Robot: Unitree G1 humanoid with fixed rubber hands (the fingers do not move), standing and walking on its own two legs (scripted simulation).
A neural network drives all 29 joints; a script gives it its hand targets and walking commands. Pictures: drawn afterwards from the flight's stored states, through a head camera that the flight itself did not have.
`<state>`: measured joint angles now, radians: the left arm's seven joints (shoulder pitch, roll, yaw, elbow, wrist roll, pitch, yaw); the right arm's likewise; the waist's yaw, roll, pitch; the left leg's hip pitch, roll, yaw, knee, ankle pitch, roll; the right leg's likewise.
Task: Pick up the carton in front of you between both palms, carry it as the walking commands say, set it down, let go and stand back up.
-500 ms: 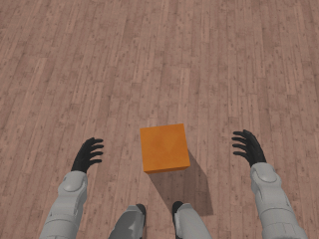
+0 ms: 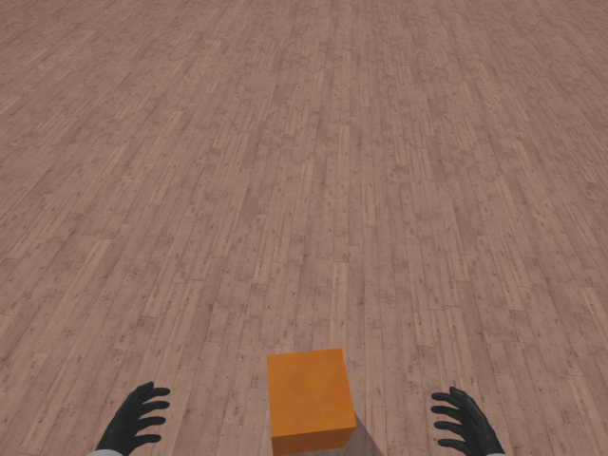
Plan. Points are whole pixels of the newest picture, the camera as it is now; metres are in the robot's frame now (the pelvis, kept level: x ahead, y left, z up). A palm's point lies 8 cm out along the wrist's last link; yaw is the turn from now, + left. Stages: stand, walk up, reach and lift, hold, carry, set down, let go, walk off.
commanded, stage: let go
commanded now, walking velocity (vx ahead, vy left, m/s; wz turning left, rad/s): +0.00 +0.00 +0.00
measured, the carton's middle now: (306, 403) +0.38 -0.04 -0.65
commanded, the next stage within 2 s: stand in 0.30 s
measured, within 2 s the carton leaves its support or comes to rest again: neither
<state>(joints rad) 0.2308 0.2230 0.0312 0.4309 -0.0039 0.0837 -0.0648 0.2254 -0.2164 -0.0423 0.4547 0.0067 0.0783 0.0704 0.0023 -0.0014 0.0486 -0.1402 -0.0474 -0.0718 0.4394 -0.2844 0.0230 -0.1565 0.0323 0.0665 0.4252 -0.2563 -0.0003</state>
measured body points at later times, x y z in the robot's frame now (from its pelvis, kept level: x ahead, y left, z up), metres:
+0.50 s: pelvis +0.01 +0.00 -0.01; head +0.01 +0.01 +0.44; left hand +0.15 +0.25 -0.11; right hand +0.13 -0.27 -0.10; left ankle -0.03 +0.10 -0.74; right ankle -0.02 -0.12 -0.74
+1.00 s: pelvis +0.04 +0.00 -0.02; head +0.04 +0.01 +0.43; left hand +0.14 +0.26 -0.15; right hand +0.08 -0.27 -0.13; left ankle -0.03 +0.10 -0.74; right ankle -0.02 -0.12 -0.74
